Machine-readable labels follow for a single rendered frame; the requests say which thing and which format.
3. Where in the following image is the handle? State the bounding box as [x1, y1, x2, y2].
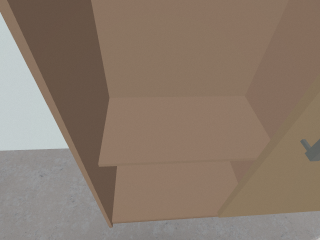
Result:
[300, 139, 320, 162]

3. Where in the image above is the wardrobe door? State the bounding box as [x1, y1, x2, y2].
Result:
[217, 73, 320, 218]

